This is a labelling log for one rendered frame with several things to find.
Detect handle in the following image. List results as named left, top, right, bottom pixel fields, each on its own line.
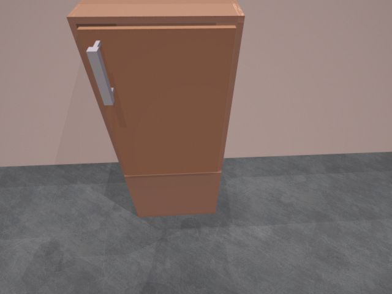
left=86, top=40, right=115, bottom=105

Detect cupboard door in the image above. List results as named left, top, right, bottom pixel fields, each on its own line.
left=77, top=25, right=236, bottom=176

